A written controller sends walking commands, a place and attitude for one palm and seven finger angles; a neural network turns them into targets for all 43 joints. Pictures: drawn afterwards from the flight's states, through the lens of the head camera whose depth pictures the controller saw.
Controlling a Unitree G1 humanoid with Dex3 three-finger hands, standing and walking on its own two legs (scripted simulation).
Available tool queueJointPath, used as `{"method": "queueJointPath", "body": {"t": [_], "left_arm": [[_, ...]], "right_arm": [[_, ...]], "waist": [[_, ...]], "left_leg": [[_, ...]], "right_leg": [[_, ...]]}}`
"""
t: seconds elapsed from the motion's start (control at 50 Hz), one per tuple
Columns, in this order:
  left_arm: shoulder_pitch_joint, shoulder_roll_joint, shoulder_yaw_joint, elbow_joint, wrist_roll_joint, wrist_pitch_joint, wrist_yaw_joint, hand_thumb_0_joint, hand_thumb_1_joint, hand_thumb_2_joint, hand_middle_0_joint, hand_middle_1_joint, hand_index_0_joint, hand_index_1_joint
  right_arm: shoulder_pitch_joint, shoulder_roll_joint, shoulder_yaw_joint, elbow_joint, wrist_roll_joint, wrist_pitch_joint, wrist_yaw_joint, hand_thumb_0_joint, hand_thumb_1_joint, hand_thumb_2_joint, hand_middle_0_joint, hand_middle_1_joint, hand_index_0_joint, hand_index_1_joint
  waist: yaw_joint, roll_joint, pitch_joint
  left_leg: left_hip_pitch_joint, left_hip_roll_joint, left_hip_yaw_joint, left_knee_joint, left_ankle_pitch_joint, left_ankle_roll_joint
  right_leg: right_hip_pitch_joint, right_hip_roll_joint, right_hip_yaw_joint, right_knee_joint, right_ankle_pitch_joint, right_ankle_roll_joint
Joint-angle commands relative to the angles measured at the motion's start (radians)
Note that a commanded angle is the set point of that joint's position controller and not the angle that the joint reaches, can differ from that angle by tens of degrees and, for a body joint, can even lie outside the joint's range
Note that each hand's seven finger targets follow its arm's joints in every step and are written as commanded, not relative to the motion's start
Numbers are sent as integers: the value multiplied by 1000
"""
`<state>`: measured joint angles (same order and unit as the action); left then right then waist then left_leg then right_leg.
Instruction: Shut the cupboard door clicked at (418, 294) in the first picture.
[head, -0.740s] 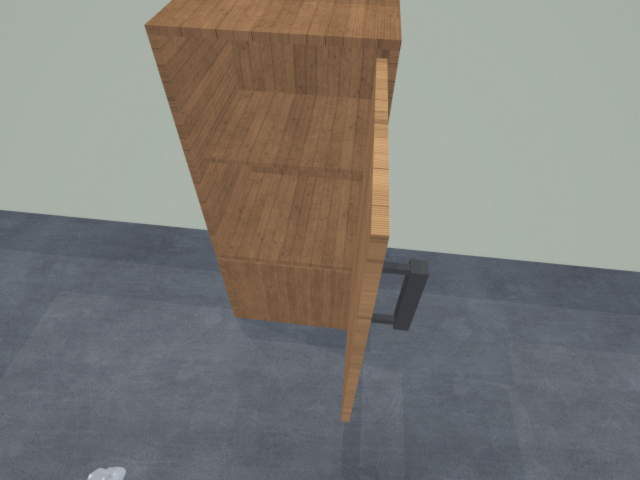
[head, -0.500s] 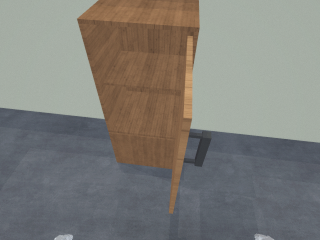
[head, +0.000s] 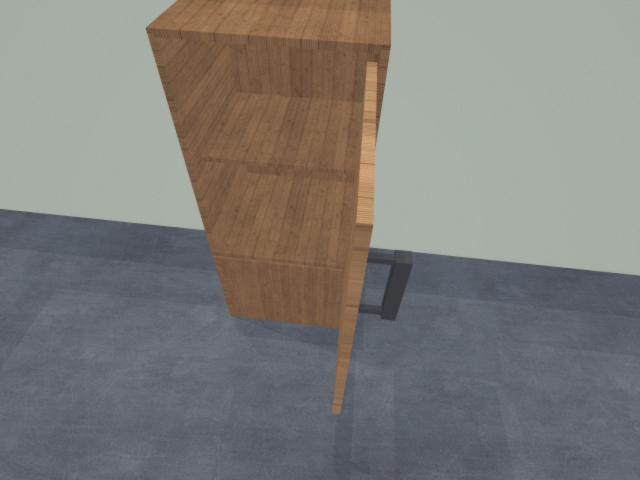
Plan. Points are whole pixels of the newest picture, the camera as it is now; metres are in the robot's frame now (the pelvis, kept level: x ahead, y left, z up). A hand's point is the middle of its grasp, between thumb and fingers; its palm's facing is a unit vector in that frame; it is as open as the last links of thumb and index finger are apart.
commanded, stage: stand and wait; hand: left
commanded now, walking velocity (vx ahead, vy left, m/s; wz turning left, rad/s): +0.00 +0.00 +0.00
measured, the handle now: (380, 286) +0.38 -0.06 +0.02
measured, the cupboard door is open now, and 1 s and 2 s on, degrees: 91 91 91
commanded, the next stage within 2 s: look at it before walking up in 0.08 s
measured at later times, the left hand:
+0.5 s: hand out of the picture +0.07 +0.24 -0.16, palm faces -0.03 -0.94 -0.33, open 7.4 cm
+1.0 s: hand out of the picture +0.08 +0.25 -0.16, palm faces -0.02 -0.94 -0.34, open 7.4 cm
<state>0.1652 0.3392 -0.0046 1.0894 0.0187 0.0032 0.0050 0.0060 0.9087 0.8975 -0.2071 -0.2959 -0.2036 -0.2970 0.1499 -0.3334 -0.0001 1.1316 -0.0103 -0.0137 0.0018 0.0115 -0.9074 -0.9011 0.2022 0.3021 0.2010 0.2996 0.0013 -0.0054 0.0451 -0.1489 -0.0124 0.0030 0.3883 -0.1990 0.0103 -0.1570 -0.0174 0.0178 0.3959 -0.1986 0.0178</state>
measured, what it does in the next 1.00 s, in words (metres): stands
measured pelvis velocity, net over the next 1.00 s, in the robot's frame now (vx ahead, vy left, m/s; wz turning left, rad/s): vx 0.01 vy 0.00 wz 0.00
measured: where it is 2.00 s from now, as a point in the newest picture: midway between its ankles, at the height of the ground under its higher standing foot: outside the picture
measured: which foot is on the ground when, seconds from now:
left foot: down 0.00-1.00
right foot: down 0.00-1.00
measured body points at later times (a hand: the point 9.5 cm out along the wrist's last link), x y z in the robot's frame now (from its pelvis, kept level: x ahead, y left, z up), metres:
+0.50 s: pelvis +0.00 +0.00 +0.00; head +0.01 +0.00 +0.45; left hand +0.07 +0.29 -0.13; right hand +0.07 -0.30 -0.13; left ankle +0.01 +0.11 -0.74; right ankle +0.01 -0.13 -0.74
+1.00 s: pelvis +0.01 +0.00 +0.00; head +0.02 +0.00 +0.45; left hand +0.08 +0.30 -0.13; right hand +0.09 -0.30 -0.13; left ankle +0.01 +0.11 -0.74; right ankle +0.01 -0.13 -0.74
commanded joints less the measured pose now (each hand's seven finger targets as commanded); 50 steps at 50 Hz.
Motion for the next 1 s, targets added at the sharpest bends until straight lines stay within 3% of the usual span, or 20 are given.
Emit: {"method": "queueJointPath", "body": {"t": [0.0, 0.14, 0.2, 0.44, 0.98], "left_arm": [[-51, 196, 39, -59, -6, -27, 9, 0, 900, 900, -200, -300, -200, -300], [-58, 198, 40, -58, -3, -27, 8, 0, 900, 900, -200, -300, -200, -300], [-62, 197, 41, -57, -4, -27, 7, 0, 900, 900, -200, -300, -200, -300], [-61, 200, 44, -60, -3, -33, 8, 0, 900, 900, -200, -300, -200, -300], [-70, 205, 45, -54, -3, -30, 6, 0, 900, 900, -200, -300, -200, -300]], "right_arm": [[-59, -200, -38, -68, 3, -25, -15, 0, -900, -900, 200, 300, 200, 300], [-55, -196, -40, -63, 3, -22, -13, 0, -900, -900, 200, 300, 200, 300], [-60, -201, -40, -64, 1, -25, -14, 0, -900, -900, 200, 300, 200, 300], [-64, -197, -41, -66, 3, -26, -15, 0, -900, -900, 200, 300, 200, 300], [-78, -208, -35, -64, 4, -29, -18, 0, -900, -900, 200, 300, 200, 300]], "waist": [[0, 2, -55], [0, -10, -34], [-1, 11, -44], [-2, -11, -79], [1, 4, -76]], "left_leg": [[-4, 122, -115, -91, 45, 21], [-15, 122, -117, -100, 7, 20], [-9, 122, -118, -102, 15, 18], [25, 126, -110, -82, 101, 18], [36, 129, -113, -105, 145, 16]], "right_leg": [[-8, -96, 91, -75, 26, -39], [-28, -94, 93, -88, -13, -39], [-27, -92, 94, -83, 0, -38], [-4, -98, 95, -84, 80, -41], [29, -98, 79, -88, 123, -34]]}}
